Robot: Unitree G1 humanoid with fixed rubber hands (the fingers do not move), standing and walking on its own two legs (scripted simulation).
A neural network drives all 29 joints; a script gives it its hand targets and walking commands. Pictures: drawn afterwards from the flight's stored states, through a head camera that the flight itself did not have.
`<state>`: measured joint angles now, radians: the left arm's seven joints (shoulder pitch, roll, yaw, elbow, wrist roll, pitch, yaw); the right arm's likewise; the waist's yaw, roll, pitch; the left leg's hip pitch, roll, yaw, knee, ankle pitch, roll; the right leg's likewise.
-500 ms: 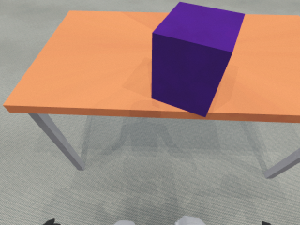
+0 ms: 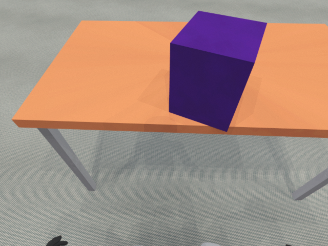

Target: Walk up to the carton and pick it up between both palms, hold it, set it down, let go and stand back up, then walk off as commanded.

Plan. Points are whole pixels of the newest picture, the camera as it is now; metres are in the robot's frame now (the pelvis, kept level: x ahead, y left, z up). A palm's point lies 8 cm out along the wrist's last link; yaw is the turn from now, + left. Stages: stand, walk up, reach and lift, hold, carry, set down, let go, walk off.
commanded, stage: walk up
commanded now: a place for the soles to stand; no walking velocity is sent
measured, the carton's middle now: (212, 72) +0.58 -0.12 +0.10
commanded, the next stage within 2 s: none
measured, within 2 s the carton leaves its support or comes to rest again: neither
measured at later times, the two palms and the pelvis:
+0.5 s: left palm (79, 244) +0.14 +0.24 -0.10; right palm out of the picture +0.06 -0.40 -0.10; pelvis +0.04 -0.07 -0.01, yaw +0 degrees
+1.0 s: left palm (120, 225) +0.18 +0.13 -0.04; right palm out of the picture +0.13 -0.52 -0.11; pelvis +0.11 -0.20 +0.02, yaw -1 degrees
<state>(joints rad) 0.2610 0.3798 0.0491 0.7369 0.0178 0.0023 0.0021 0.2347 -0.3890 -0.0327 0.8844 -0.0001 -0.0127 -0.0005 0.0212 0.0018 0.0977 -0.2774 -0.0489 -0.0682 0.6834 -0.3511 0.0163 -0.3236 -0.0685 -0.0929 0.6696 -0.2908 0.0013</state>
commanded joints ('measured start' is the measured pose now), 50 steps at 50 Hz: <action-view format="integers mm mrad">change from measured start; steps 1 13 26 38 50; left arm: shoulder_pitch -104 -166 -49 97 28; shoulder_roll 204 245 247 221 198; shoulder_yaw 41 93 119 94 96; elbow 40 -66 -58 -10 -35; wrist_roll -10 43 5 -13 -13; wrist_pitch -40 22 -9 -54 -18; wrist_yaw -1 -53 -80 -22 26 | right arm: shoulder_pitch -64 224 104 224 168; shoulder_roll -220 -423 -361 -241 -185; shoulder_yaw -20 -131 -119 -62 -50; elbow -43 5 -122 -50 -48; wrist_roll -8 -38 -40 5 -24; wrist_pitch -52 -82 -95 -34 4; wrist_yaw -17 -50 -55 -38 -40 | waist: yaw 8 -99 6 -21 -27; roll -40 96 248 -43 -181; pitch -101 -36 2 -103 -128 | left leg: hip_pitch -147 213 -13 -249 -146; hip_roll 132 366 256 17 23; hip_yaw -216 -672 -226 -34 94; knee -173 -415 -136 406 -100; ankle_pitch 225 -499 298 101 126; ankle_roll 71 226 161 -14 -1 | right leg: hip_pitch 181 -456 -42 284 441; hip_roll -77 27 -12 -73 -88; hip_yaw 135 170 145 169 113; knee -143 328 -14 -349 -255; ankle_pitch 47 -284 -154 502 813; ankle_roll -70 -57 -38 84 175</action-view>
